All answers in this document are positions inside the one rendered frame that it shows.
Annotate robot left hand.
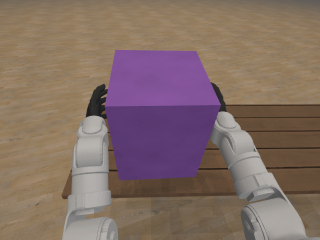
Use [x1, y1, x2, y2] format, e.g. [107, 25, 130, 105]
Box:
[86, 84, 108, 119]

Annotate left robot upper arm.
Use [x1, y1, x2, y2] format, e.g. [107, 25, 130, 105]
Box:
[63, 217, 118, 240]

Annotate table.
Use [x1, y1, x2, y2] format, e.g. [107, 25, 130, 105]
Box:
[61, 104, 320, 199]

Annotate carton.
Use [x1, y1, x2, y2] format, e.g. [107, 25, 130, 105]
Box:
[104, 50, 221, 181]

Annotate right robot upper arm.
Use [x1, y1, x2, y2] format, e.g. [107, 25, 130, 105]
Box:
[240, 197, 320, 240]

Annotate robot right hand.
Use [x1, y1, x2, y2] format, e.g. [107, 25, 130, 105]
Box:
[211, 82, 227, 112]

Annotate left robot forearm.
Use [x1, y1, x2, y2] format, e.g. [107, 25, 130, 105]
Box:
[62, 115, 112, 240]

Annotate right robot forearm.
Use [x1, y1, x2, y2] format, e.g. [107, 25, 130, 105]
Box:
[209, 111, 306, 235]

